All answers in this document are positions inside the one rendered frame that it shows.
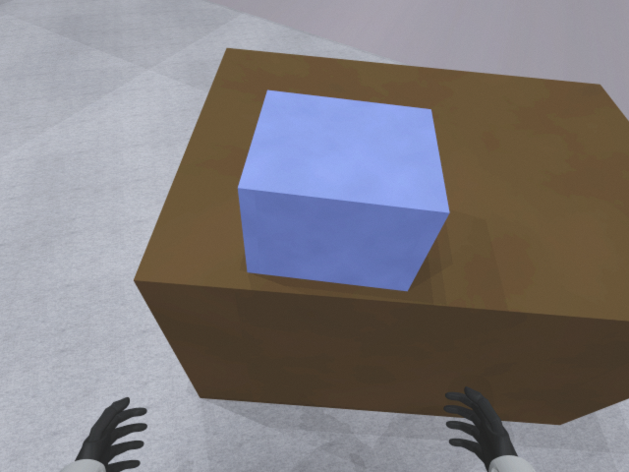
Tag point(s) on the right robot hand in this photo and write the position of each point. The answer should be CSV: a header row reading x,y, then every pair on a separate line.
x,y
492,438

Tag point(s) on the carton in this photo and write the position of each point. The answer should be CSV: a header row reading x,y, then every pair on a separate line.
x,y
341,190

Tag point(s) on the left robot hand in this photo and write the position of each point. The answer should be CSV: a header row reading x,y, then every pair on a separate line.
x,y
98,445

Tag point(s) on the pedestal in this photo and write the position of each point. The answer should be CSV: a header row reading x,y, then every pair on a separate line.
x,y
523,296

